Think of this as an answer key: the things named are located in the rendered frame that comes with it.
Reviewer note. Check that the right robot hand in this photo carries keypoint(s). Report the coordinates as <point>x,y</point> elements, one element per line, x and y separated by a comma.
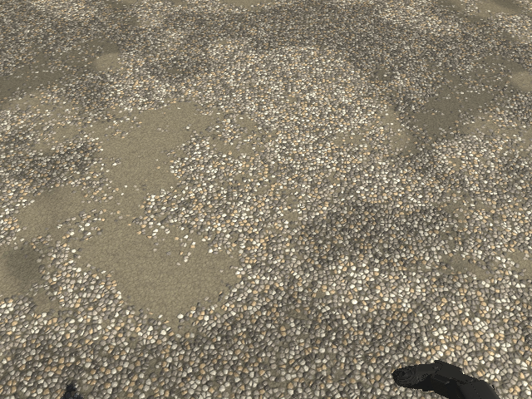
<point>444,379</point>

